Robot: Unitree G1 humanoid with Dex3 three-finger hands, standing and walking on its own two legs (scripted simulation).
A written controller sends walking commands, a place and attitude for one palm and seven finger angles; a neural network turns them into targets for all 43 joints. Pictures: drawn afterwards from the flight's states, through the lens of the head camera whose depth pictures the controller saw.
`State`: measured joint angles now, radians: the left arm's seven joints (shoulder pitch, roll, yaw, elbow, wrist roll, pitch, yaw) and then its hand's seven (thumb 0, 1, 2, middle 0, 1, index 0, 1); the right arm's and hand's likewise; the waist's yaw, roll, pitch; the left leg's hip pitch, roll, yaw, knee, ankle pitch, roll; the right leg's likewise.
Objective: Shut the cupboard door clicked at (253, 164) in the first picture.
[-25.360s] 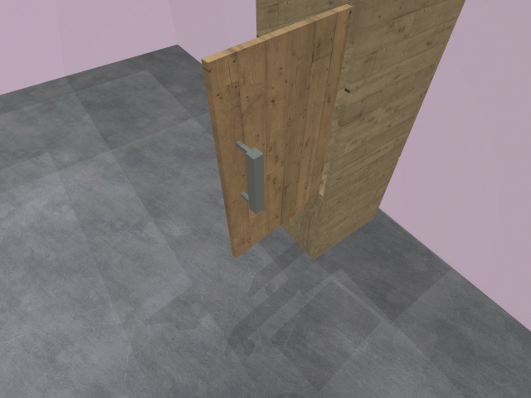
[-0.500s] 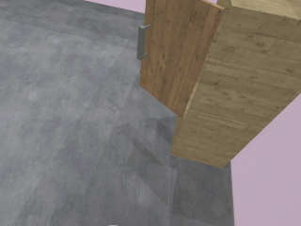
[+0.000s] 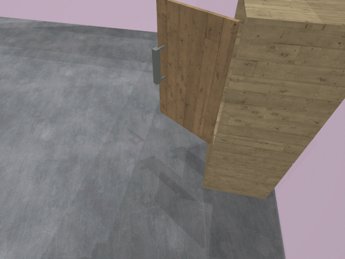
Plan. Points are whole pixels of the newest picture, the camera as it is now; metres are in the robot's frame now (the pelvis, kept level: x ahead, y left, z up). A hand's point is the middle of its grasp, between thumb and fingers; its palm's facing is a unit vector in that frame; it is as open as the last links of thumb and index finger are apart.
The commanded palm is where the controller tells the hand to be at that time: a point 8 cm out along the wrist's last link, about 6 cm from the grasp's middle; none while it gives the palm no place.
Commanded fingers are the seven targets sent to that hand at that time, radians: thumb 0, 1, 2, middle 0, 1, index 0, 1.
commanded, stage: let the arm hang, fingers relaxed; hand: left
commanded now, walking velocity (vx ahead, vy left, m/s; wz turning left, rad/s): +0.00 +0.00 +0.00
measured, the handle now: (160, 65) +0.91 +0.11 -0.02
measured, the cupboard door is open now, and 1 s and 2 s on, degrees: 58 58 58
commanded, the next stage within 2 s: look to check the result in 0.18 s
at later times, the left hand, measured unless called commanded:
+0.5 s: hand out of the picture +0.02 +0.19 -0.17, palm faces +0.01 -0.97 -0.23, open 7.3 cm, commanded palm none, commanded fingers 0.00 0.90 0.90 -0.20 -0.30 -0.20 -0.30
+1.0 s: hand out of the picture +0.04 +0.19 -0.18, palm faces +0.02 -0.97 -0.23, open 7.3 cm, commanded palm none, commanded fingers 0.00 0.90 0.90 -0.20 -0.30 -0.20 -0.30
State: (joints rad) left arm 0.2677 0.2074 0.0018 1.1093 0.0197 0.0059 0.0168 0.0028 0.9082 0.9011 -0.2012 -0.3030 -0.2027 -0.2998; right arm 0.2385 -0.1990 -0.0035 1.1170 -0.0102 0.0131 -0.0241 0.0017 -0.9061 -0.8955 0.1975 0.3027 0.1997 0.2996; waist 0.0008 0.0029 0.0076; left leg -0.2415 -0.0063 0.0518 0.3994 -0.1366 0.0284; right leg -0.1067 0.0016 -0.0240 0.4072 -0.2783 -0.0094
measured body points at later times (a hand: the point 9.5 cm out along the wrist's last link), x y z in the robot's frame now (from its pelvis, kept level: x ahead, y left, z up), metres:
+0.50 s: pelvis +0.02 -0.01 +0.00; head +0.03 -0.01 +0.45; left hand +0.02 +0.24 -0.15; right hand +0.04 -0.25 -0.15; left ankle +0.05 +0.10 -0.74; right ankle -0.04 -0.11 -0.74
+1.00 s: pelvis +0.02 -0.01 +0.00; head +0.03 -0.01 +0.45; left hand +0.04 +0.24 -0.16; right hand +0.05 -0.26 -0.15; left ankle +0.05 +0.10 -0.74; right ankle -0.04 -0.11 -0.74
